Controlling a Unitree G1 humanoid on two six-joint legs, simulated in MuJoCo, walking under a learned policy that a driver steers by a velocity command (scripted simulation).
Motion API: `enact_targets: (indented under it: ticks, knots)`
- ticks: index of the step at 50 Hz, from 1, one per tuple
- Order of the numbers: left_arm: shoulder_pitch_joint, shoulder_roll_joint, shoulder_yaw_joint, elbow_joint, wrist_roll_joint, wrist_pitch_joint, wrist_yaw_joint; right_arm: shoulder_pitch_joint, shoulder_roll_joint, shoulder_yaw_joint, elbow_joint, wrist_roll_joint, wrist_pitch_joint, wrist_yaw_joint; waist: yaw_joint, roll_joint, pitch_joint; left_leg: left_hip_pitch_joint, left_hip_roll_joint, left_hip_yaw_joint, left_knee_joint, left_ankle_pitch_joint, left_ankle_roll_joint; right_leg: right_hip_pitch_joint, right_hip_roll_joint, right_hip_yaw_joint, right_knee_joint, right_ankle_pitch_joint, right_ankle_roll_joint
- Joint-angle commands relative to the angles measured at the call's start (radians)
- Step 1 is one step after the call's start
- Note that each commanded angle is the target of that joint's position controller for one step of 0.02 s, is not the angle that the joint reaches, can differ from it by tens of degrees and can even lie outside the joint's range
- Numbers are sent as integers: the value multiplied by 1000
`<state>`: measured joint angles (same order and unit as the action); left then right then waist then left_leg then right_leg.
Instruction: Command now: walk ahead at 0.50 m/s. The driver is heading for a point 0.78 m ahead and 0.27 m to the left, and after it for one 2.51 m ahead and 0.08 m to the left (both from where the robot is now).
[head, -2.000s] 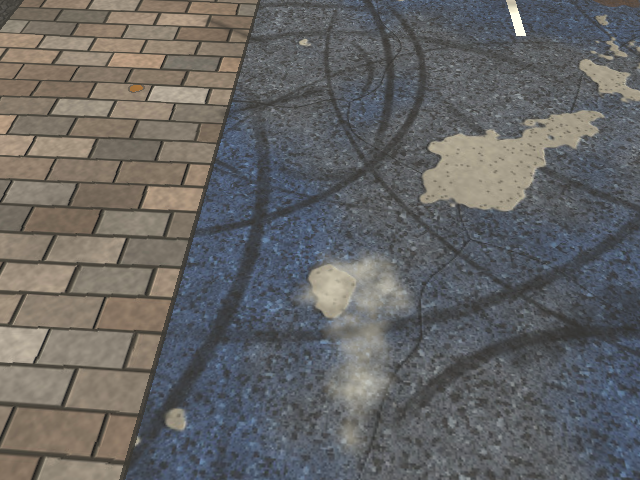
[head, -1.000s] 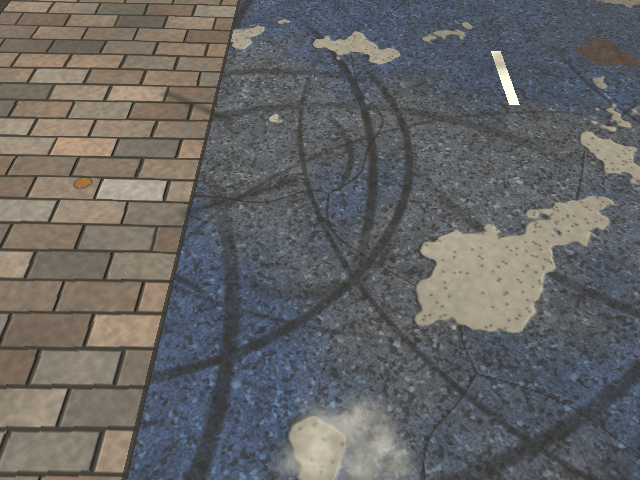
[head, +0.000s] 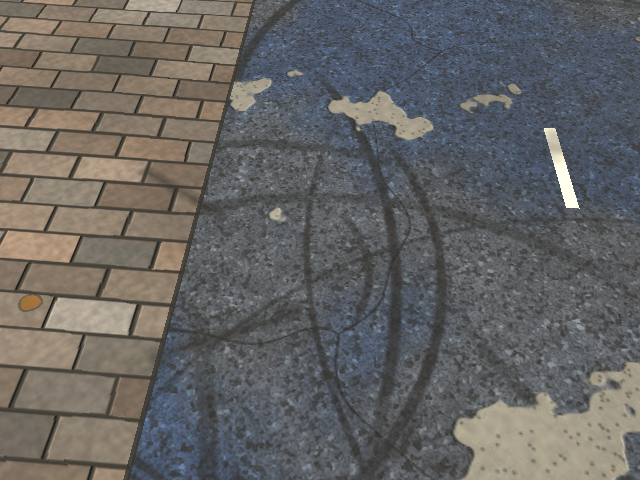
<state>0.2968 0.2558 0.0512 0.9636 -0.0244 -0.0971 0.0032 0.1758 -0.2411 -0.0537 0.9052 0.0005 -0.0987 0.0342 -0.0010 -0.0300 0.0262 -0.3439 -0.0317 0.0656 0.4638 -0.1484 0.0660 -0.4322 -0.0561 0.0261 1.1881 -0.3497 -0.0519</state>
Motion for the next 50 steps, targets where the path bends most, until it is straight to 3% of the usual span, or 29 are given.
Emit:
enact_targets:
  ticks: [1,4,6,10,15,18,19,20,21,22,23,24,25,26,28,29,32,36,40,43,45,46,47,48,49,50]
  knots:
    - [47,53,24,-49,7,10,11,17,-79,-12,-25,-8,-17,4,21,118,-58,136,252,-286,-308,58,162,-144,-98,41,-24,95,-4]
    - [-27,59,30,-78,15,23,17,73,-124,-22,3,-8,-20,-13,19,88,-13,137,249,-225,-346,154,178,-229,-108,33,-142,205,25]
    - [-103,57,32,-103,21,20,15,112,-130,-22,18,-5,-14,-26,0,77,-1,180,245,-200,-350,194,168,-287,-107,29,-255,306,39]
    - [-238,31,21,-139,16,11,0,171,-139,-20,39,6,-5,-38,-41,85,23,219,215,-136,-357,182,134,-258,-69,-7,-488,463,41]
    - [-385,33,11,-195,6,-1,-26,264,-146,-25,85,16,15,-42,-86,79,71,357,265,-161,-298,177,136,-279,-37,-14,-634,406,31]
    - [-355,68,19,-204,4,-19,-39,246,-168,-37,85,22,29,-49,-42,105,50,395,294,-206,-217,257,118,-178,-10,-9,-697,311,9]
    - [-295,91,30,-190,4,-24,-38,222,-178,-40,78,23,32,-50,-4,119,15,381,286,-206,-158,364,107,-71,16,-29,-712,287,-3]
    - [-163,128,51,-151,7,-27,-32,198,-167,-36,69,21,35,-49,65,111,-64,343,236,-177,-18,485,83,122,42,-51,-733,293,-25]
    - [32,193,74,-107,22,-30,-22,182,-128,-20,46,11,33,-46,140,70,-213,178,173,-135,237,384,47,437,-58,40,-679,319,-78]
    - [160,292,99,-82,37,-22,-16,298,-4,13,32,11,17,-41,119,-163,-384,-230,11,-51,641,-33,-34,857,-330,442,-720,200,-215]
    - [168,213,75,-83,34,-18,-16,301,-40,7,45,28,-2,-37,127,-227,-458,-344,-4,-194,809,-428,-30,866,-387,675,-850,111,-243]
    - [83,149,54,-95,28,-18,-13,216,-133,-21,23,53,-7,-38,114,-160,-296,-421,55,-207,875,-376,-17,733,-353,530,-870,70,-188]
    - [-2,112,42,-111,24,-18,-11,156,-135,-23,7,53,-4,-43,88,-101,-194,-416,108,-175,857,-285,-10,580,-321,392,-898,97,-153]
    - [-67,81,32,-113,26,-19,-15,127,-121,-29,2,42,4,-48,59,-57,-118,-374,140,-165,804,-215,-10,438,-281,291,-946,136,-133]
    - [-122,52,26,-103,38,-24,-18,164,-74,-36,9,37,35,-49,1,-90,-56,-268,178,-169,737,-143,-7,281,-228,146,-1017,187,-110]
    - [-123,56,29,-96,38,-27,-17,172,-50,-35,8,38,49,-48,-9,-81,-40,-258,181,-162,727,-126,-9,250,-220,95,-1037,227,-115]
    - [-103,91,42,-75,43,-31,-3,118,-52,-43,-28,29,69,-50,-18,-43,-1,-335,184,-177,655,-18,-22,250,-224,-8,-1066,325,-128]
    - [-74,119,49,-62,43,-22,16,13,-46,-42,-70,21,63,-29,2,-28,22,-362,171,-148,438,160,-33,302,-209,-122,-1076,372,-111]
    - [-13,148,59,-46,28,-6,27,-134,-32,-28,-129,18,60,-1,54,-5,70,-375,160,-73,281,185,-21,392,-234,-190,-1067,376,-102]
    - [14,167,69,-36,12,13,25,-189,-42,-26,-172,21,63,16,61,-15,84,-381,143,-33,219,87,6,494,-262,-221,-1007,453,-86]
    - [-8,194,77,-44,3,24,25,-165,-69,-38,-189,22,66,23,26,-43,47,-284,92,23,202,-14,39,524,-266,-251,-903,731,-66]
    - [-23,210,81,-49,-2,31,26,-109,-93,-51,-184,24,68,23,-12,-62,2,-189,50,57,203,-63,59,526,-260,-265,-802,906,-54]
    - [-49,217,81,-56,-7,40,26,20,-131,-74,-155,28,67,21,-91,-53,-66,-16,-3,85,151,-42,89,493,-231,-292,-620,1010,-32]
    - [-44,204,74,-64,-1,41,27,191,-206,-114,-107,30,70,5,-166,-7,-160,270,-29,40,100,6,129,342,-187,-303,-365,890,12]
    - [-20,92,42,-104,41,29,23,256,-320,-139,-89,33,75,-16,-122,229,-205,531,206,-373,48,-15,226,-23,-75,-292,-6,180,69]
    - [2,48,19,-150,24,-17,11,238,-341,-127,-130,20,54,-6,-66,283,-375,719,375,-915,-147,-196,393,-276,92,-39,217,-270,89]
